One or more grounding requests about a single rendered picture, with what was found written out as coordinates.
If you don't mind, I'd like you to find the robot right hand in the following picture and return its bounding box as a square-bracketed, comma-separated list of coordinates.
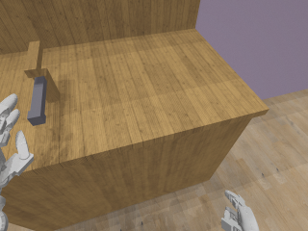
[221, 190, 260, 231]

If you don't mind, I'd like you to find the counter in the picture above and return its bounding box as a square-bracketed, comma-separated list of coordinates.
[0, 0, 270, 231]

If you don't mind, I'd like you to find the tap lever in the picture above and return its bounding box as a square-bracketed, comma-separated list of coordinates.
[27, 76, 47, 126]

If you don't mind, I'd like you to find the robot left hand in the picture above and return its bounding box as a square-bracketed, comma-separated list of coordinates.
[0, 93, 34, 195]

